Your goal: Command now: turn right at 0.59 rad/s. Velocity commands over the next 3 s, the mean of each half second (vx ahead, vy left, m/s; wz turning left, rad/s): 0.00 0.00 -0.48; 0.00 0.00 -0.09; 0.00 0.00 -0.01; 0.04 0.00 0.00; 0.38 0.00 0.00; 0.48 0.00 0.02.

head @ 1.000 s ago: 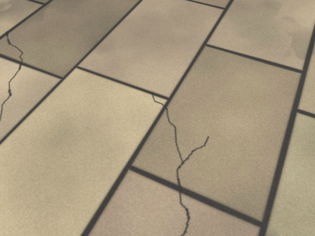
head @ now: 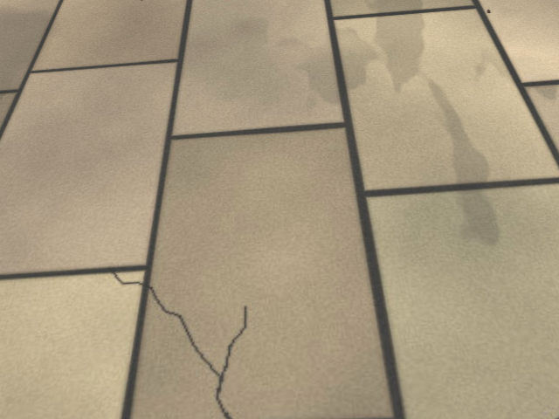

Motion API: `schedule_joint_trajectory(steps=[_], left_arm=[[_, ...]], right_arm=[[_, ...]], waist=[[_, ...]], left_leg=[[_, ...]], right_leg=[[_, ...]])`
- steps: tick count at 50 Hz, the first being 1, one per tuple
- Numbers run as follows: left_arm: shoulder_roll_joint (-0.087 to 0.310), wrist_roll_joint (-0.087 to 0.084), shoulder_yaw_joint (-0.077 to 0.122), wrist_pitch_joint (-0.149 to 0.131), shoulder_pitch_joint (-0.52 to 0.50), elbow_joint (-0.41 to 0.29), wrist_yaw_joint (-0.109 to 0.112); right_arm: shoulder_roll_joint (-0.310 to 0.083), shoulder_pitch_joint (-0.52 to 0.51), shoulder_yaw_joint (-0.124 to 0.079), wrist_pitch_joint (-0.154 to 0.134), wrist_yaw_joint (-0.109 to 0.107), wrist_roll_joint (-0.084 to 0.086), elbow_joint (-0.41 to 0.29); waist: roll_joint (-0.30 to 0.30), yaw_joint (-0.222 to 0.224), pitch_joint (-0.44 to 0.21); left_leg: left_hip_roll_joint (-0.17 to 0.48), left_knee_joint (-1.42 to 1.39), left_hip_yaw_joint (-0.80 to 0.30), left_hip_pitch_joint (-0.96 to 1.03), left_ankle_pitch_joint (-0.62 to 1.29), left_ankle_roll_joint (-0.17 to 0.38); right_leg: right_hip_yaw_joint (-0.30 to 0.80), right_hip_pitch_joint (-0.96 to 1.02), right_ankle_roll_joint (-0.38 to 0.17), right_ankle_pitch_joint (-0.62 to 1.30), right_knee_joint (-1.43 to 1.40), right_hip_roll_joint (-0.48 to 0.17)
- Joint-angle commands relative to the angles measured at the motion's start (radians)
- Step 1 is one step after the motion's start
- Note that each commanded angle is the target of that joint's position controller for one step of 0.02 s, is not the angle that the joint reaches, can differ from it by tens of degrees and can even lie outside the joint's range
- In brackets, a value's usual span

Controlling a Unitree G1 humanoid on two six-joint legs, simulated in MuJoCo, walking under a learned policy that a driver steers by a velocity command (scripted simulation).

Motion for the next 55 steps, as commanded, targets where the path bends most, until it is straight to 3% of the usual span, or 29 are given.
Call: schedule_joint_trajectory(steps=[1,5,9,11,13,14,15,16,17,18,19,20,24,26,29,31,32,33,34,35,38,43,55], left_arm=[[0.157,-0.001,0.046,-0.017,0.026,-0.06,0.008],[0.177,0.008,0.055,-0.011,0.049,-0.058,0.008],[0.192,0.013,0.062,-0.006,0.013,-0.062,-0.002],[0.194,0.008,0.065,-0.003,-0.024,-0.064,-0.008],[0.173,-0.008,0.06,-0.003,-0.082,-0.071,-0.005],[0.118,-0.013,0.045,-0.008,-0.055,-0.078,-0.002],[0.069,-0.011,0.033,-0.011,0.008,-0.085,0.004],[0.164,0.028,0.056,-0.006,-0.004,-0.066,0.01],[0.174,0.027,0.063,-0.004,-0.005,-0.049,0.007],[0.159,0.023,0.06,0.001,0.007,-0.027,0.001],[0.148,0.019,0.057,0.007,0.019,-0.016,-0.007],[0.136,0.015,0.052,0.011,0.029,-0.009,-0.014],[0.094,0.004,0.027,0.021,-0.042,-0.009,-0.014],[0.069,0.003,0.011,0.025,-0.061,-0.003,-0.011],[0.067,-0.005,0.0,0.022,-0.059,0.015,0.0],[0.062,0.004,-0.009,0.004,-0.02,0.043,0.01],[0.104,0.02,-0.008,-0.012,-0.024,0.04,0.017],[0.185,0.023,0.004,-0.022,-0.08,0.03,0.022],[0.11,0.01,-0.016,-0.029,-0.11,0.038,0.017],[0.082,0.011,-0.028,-0.035,-0.143,0.036,0.013],[0.092,0.008,-0.031,-0.042,-0.103,0.078,0.03],[0.08,0.003,-0.036,-0.049,-0.081,0.134,0.032],[0.071,0.001,-0.044,-0.057,-0.055,0.27,0.04]], right_arm=[[-0.061,-0.047,-0.011,-0.008,-0.004,0.005,-0.079],[-0.061,-0.084,-0.002,-0.012,-0.011,0.009,-0.101],[-0.069,-0.069,0.004,-0.022,-0.018,0.022,-0.113],[-0.071,-0.031,0.007,-0.03,-0.024,0.028,-0.111],[-0.071,0.044,0.007,-0.044,-0.038,0.02,-0.093],[-0.138,0.051,-0.005,-0.05,-0.048,0.007,-0.095],[-0.225,-0.03,-0.017,-0.045,-0.046,0.005,-0.129],[-0.202,0.002,-0.02,-0.04,-0.035,-0.002,-0.118],[-0.13,-0.026,0.001,-0.042,-0.027,0.006,-0.121],[-0.093,-0.073,0.011,-0.044,-0.022,0.011,-0.123],[-0.085,-0.1,0.014,-0.046,-0.023,0.007,-0.126],[-0.085,-0.096,0.014,-0.049,-0.026,0.006,-0.123],[-0.087,-0.017,0.012,-0.056,-0.024,0.009,-0.085],[-0.094,-0.008,0.011,-0.055,-0.018,0.006,-0.071],[-0.122,0.017,0.002,-0.04,-0.006,0.002,-0.041],[-0.112,0.023,0.006,-0.037,-0.003,0.011,-0.023],[-0.087,0.042,0.012,-0.044,0.0,0.012,-0.027],[-0.03,0.061,0.028,-0.051,0.006,0.023,-0.048],[-0.034,0.037,0.033,-0.04,-0.003,0.018,-0.02],[-0.048,0.021,0.029,-0.036,-0.004,0.013,-0.01],[-0.076,0.019,0.02,-0.043,0.004,0.009,0.026],[-0.053,0.045,0.028,-0.049,-0.003,0.014,0.104],[-0.042,0.051,0.035,-0.045,-0.015,0.015,0.254]], waist=[[-0.151,0.022,-0.065],[-0.156,0.044,-0.068],[-0.163,0.031,-0.082],[-0.166,0.006,-0.087],[-0.139,-0.051,-0.086],[-0.008,-0.032,-0.105],[0.198,0.014,-0.086],[0.15,-0.014,-0.075],[0.077,0.011,-0.05],[0.05,0.032,-0.02],[0.081,0.043,-0.029],[0.113,0.037,-0.035],[0.109,-0.013,-0.056],[0.133,-0.025,-0.061],[0.161,-0.029,-0.057],[0.103,0.01,-0.055],[0.029,-0.005,-0.09],[-0.172,-0.059,-0.08],[-0.162,-0.038,-0.068],[-0.149,-0.045,-0.038],[-0.155,-0.023,-0.005],[-0.072,-0.02,0.0],[-0.037,-0.025,0.005]], left_leg=[[-0.003,-0.056,-0.023,-0.116,-0.014,-0.007],[-0.025,-0.18,-0.034,-0.048,-0.059,0.004],[-0.063,-0.295,-0.037,0.087,-0.082,0.027],[-0.078,-0.406,-0.042,0.183,-0.064,0.043],[-0.055,-0.668,-0.051,0.377,0.098,0.058],[0.121,-0.77,-0.203,0.475,0.067,0.099],[0.355,-0.82,-0.478,0.511,0.173,0.2],[0.392,-0.774,-0.478,0.394,0.304,0.295],[0.337,-0.761,-0.401,0.35,0.352,0.298],[0.266,-0.751,-0.297,0.313,0.376,0.268],[0.212,-0.741,-0.229,0.327,0.398,0.24],[0.188,-0.727,-0.189,0.353,0.469,0.236],[0.19,-0.69,-0.161,0.444,0.529,0.248],[0.184,-0.68,-0.154,0.433,0.486,0.246],[0.18,-0.648,-0.17,0.404,0.513,0.245],[0.161,-0.597,-0.152,0.325,0.516,0.181],[0.141,-0.57,-0.136,0.249,0.406,0.125],[0.03,-0.549,-0.038,0.199,0.161,0.075],[0.032,-0.604,-0.02,0.35,0.038,0.064],[0.028,-0.63,-0.031,0.376,0.098,0.063],[0.046,-0.65,-0.049,0.39,0.239,0.061],[0.057,-0.681,-0.054,0.385,0.248,0.053],[0.075,-0.69,-0.06,0.423,0.263,0.057]], right_leg=[[0.287,0.192,-0.153,0.314,-0.116,-0.235],[0.354,0.175,-0.171,0.308,-0.088,-0.236],[0.421,0.114,-0.156,0.389,-0.059,-0.216],[0.453,0.08,-0.127,0.401,-0.047,-0.195],[0.431,-0.026,-0.048,0.262,0.003,-0.127],[0.333,-0.123,0.014,0.02,0.12,-0.053],[0.11,-0.295,0.06,-0.315,0.301,0.13],[0.072,-0.268,0.073,-0.382,0.501,0.083],[0.095,-0.242,0.076,-0.332,0.581,0.064],[0.09,-0.221,0.085,-0.268,0.631,0.056],[0.077,-0.219,0.094,-0.226,0.657,0.059],[0.066,-0.227,0.106,-0.216,0.659,0.063],[0.043,-0.206,0.127,-0.229,0.484,0.044],[0.003,-0.121,0.118,-0.258,0.326,0.019],[-0.069,-0.002,0.09,-0.214,0.105,0.012],[-0.046,0.16,0.061,0.052,-0.173,-0.015],[0.078,0.268,0.039,0.104,-0.199,-0.117],[0.253,0.221,-0.026,0.253,-0.179,-0.272],[0.226,0.07,-0.067,0.241,-0.149,-0.301],[0.193,0.045,-0.042,0.141,-0.153,-0.242],[0.141,0.05,0.007,0.099,-0.16,-0.163],[0.12,0.081,0.003,0.114,-0.153,-0.151],[0.106,0.07,-0.002,0.129,-0.176,-0.14]])
Next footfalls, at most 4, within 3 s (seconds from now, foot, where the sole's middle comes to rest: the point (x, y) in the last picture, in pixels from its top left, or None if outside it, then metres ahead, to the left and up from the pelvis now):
0.28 left None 0.07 0.11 -0.78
0.64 right None -0.02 -0.08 -0.78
2.18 left None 0.14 0.10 -0.78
2.66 right None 0.44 -0.12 -0.78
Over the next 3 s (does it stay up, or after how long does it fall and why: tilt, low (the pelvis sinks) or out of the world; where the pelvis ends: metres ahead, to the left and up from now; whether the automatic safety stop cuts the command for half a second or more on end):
stays up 0.48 -0.08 0.00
